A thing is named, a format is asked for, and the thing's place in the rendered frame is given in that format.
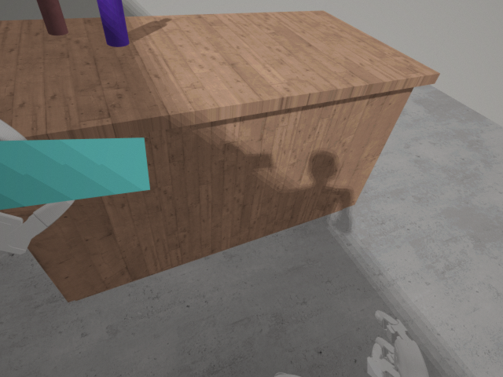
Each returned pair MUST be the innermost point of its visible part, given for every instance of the right robot hand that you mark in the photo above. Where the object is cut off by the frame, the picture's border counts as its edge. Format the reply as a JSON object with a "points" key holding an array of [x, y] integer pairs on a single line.
{"points": [[402, 360]]}

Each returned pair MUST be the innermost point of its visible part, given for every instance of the sponge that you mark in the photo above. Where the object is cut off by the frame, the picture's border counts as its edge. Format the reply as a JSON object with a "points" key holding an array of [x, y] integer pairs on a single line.
{"points": [[50, 171]]}

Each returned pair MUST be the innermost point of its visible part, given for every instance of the left robot hand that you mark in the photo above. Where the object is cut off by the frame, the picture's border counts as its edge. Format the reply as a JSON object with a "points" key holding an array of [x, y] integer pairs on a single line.
{"points": [[15, 235]]}

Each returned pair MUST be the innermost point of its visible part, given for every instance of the table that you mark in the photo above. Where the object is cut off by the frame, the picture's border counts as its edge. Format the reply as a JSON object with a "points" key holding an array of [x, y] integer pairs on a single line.
{"points": [[253, 123]]}

